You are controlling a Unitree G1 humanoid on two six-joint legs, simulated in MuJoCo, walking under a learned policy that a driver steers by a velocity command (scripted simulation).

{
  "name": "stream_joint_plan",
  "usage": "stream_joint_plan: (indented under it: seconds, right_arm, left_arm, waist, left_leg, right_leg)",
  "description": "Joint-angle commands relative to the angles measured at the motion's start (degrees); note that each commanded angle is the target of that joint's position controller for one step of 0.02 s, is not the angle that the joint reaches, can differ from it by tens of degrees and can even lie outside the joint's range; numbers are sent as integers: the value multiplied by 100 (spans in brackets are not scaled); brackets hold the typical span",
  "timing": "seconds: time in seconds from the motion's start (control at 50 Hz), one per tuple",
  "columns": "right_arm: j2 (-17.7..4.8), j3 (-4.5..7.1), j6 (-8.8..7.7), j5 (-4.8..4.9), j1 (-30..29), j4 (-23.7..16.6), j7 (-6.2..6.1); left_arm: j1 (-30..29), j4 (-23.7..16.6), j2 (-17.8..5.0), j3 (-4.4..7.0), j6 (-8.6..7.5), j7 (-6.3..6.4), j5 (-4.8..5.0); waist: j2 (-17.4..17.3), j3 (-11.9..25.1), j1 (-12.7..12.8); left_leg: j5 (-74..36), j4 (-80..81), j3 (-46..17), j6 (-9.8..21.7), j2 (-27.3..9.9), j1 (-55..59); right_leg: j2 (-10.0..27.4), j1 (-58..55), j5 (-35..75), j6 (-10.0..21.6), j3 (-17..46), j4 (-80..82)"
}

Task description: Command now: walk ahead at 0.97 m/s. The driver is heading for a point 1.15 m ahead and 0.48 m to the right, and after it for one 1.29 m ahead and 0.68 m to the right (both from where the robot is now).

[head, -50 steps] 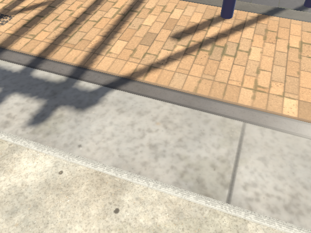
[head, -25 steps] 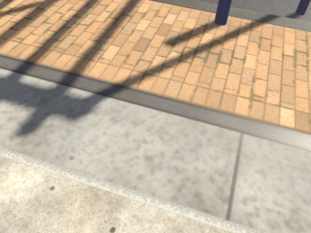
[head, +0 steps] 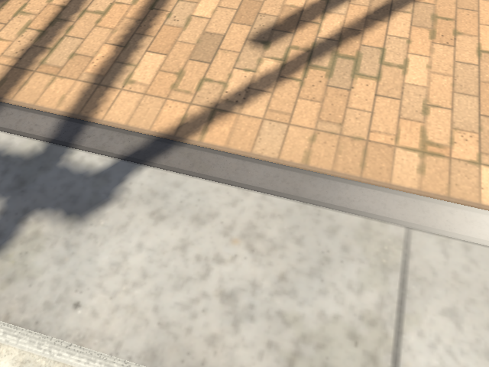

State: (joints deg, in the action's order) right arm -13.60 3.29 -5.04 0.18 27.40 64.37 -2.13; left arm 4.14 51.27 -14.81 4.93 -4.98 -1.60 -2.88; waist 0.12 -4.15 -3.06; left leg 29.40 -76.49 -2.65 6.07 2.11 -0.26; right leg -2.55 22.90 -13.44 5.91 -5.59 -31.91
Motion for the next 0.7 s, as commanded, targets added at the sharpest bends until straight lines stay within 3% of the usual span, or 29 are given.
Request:
stream_joint_plan:
  seconds: [0.02,0.04,0.06,0.08,0.1,0.14,0.16,0.2,0.22,0.24,0.28,0.3,0.34,0.36,0.38,0.4,0.42,0.44,0.46,0.48,0.5,0.52,0.54,0.56,0.58,0.6,0.64,0.66,0.7]
  right_arm:
    - [-751,35,-268,144,-1004,-795,37]
    - [-627,55,-258,12,-1133,-812,102]
    - [-409,27,-127,-193,-1155,-830,188]
    - [-169,-17,2,-304,-1110,-858,273]
    - [-56,-48,91,-332,-1290,-967,329]
    - [-111,-131,84,-348,-2141,-1421,423]
    - [-187,-154,62,-339,-2336,-1514,464]
    - [-208,-171,47,-264,-2196,-1414,530]
    - [-280,-141,-87,-202,-2481,-1532,526]
    - [-350,-132,-194,-239,-2613,-1580,542]
    - [-425,-123,-137,-248,-3191,-1752,500]
    - [-483,-99,-105,-271,-3226,-1849,445]
    - [-766,14,-168,-239,-2637,-1799,306]
    - [-988,122,-207,-186,-1517,-1495,248]
    - [-1196,249,-212,-226,-194,-1118,205]
    - [-1319,301,-195,-353,447,-928,193]
    - [-1262,184,-191,-529,374,-1110,306]
    - [-1380,300,-181,-395,130,-1196,350]
    - [-704,178,-195,-350,-436,-1261,301]
    - [-605,133,-239,-409,-764,-1250,252]
    - [-665,129,-324,-463,-544,-1152,234]
    - [-378,34,-349,-292,-478,-1022,223]
    - [-235,0,-360,-158,-466,-816,224]
    - [-170,-36,-381,-53,-661,-811,226]
    - [-227,-31,-411,-61,-887,-870,219]
    - [-252,-23,-425,-83,-1032,-930,225]
    - [-433,11,-440,-77,-1135,-1018,226]
    - [-525,19,-431,-35,-991,-992,201]
    - [-880,60,-355,-35,-632,-1012,105]
  left_arm:
    - [2041,406,-745,222,-47,65,-60]
    - [1787,462,-368,72,-110,72,-110]
    - [1848,603,-316,1,-171,108,-34]
    - [1906,726,-170,-81,-203,108,60]
    - [1824,741,-193,-121,-266,117,199]
    - [1738,698,-408,-116,-343,128,293]
    - [1718,663,-487,-103,-322,130,298]
    - [1832,655,-618,-56,-301,90,288]
    - [1928,755,-311,-128,-350,101,376]
    - [1965,778,-355,-121,-367,133,450]
    - [2176,785,-623,-75,-294,153,311]
    - [2360,859,-626,-86,-255,195,247]
    - [2563,964,-753,-81,-138,273,148]
    - [2431,941,-845,-58,-51,321,74]
    - [2136,900,-819,-48,3,351,78]
    - [1799,758,-279,-98,-74,339,127]
    - [2860,541,109,-183,-124,468,473]
    - [2822,450,-190,-165,-61,531,674]
    - [1997,376,-358,-172,70,481,446]
    - [1456,228,-357,-123,155,355,283]
    - [1305,131,-218,-131,267,244,131]
    - [1164,22,-84,-121,332,106,53]
    - [876,-168,189,-158,398,39,45]
    - [442,-522,305,-222,408,-54,123]
    - [286,-645,355,-280,411,-139,107]
    - [201,-729,304,-304,411,-199,120]
    - [-76,-877,159,-347,403,-247,183]
    - [-355,-958,61,-353,385,-253,172]
    - [-288,-908,-199,-310,368,-237,124]
  waist:
    - [327,1255,1102]
    - [-267,792,770]
    - [-250,466,462]
    - [-121,285,249]
    - [74,34,72]
    - [315,-508,76]
    - [290,-552,72]
    - [266,-350,66]
    - [40,-436,106]
    - [-92,-252,194]
    - [-81,-299,639]
    - [36,-351,670]
    - [191,-105,421]
    - [270,410,-91]
    - [76,908,-776]
    - [-827,1213,-966]
    - [-1435,2029,-4]
    - [-1746,2892,-214]
    - [-428,1613,-111]
    - [-207,764,-34]
    - [-56,543,37]
    - [205,275,276]
    - [-272,79,408]
    - [-345,-91,579]
    - [-605,-173,650]
    - [-675,-216,724]
    - [-407,-274,774]
    - [-207,-369,696]
    - [-366,-31,705]
  left_leg:
    - [-1056,-1113,-286,138,-410,-4742]
    - [-1577,-543,-392,150,-556,-4313]
    - [-1548,1,-368,53,-642,-3739]
    - [-1389,460,-292,-47,-737,-3411]
    - [-1305,1247,-191,-166,-835,-3148]
    - [-2070,2604,290,-291,-832,-2821]
    - [-2474,3186,483,-326,-710,-2466]
    - [-3785,2995,766,-249,-480,-1675]
    - [-5098,3890,283,-55,-740,-2110]
    - [-5930,4617,295,1,-644,-1760]
    - [-5556,5098,535,-133,-412,-1779]
    - [-5244,5320,489,-154,-397,-1923]
    - [-4765,5760,382,-168,-387,-1696]
    - [-4618,5762,333,-183,-540,-741]
    - [-4567,5728,381,-237,-696,744]
    - [-4629,4811,-159,-161,-1371,2139]
    - [-7442,3085,-1387,-7,-2782,3577]
    - [-3931,4421,-3344,887,-3420,3700]
    - [-1672,5632,-2972,647,-2909,2119]
    - [-1913,5926,-2519,594,-2754,964]
    - [-2932,5721,-2123,681,-2798,388]
    - [-3040,5795,-1310,368,-2407,-341]
    - [-3057,5844,-802,86,-2262,-640]
    - [-2914,6352,-215,-155,-1936,-1252]
    - [-3406,6552,281,-247,-1741,-1617]
    - [-3980,6579,742,-330,-1573,-1757]
    - [-4933,6609,1379,-481,-1422,-1574]
    - [-5469,6645,1570,-540,-1386,-1374]
    - [-7710,5999,1811,-633,-1303,-566]
  right_leg:
    - [2178,-4728,1540,1102,3105,1160]
    - [1970,-3696,2037,874,2690,1264]
    - [1867,-2692,2851,842,2359,1272]
    - [1657,-2086,2714,711,2018,1452]
    - [1462,-1467,2399,632,1728,1755]
    - [1091,-632,2712,638,1330,2255]
    - [925,-430,2800,651,1204,2247]
    - [985,-255,3556,589,1098,2222]
    - [696,-778,3005,355,1010,1872]
    - [664,-1022,2529,259,1084,1865]
    - [699,-1657,2463,328,1423,1670]
    - [755,-2152,3027,353,1547,1243]
    - [729,-2890,3949,368,1756,-384]
    - [702,-2757,4215,436,1811,-1805]
    - [451,-1849,3760,410,1647,-3650]
    - [-292,114,-1105,366,1450,-5961]
    - [10,1700,-2436,348,1514,-6927]
    - [89,2438,-1610,167,1226,-7104]
    - [511,2548,-837,125,1089,-6140]
    - [467,2425,-778,67,923,-6032]
    - [627,2287,-841,87,923,-6163]
    - [950,1921,-473,62,1040,-5337]
    - [1057,2038,-344,42,972,-5317]
    - [1107,1741,12,-23,859,-4411]
    - [1042,1389,560,-10,647,-3911]
    - [994,1183,1026,25,488,-3489]
    - [862,904,1506,157,119,-2339]
    - [670,760,1600,219,-204,-1811]
    - [59,243,1424,389,-729,-1350]
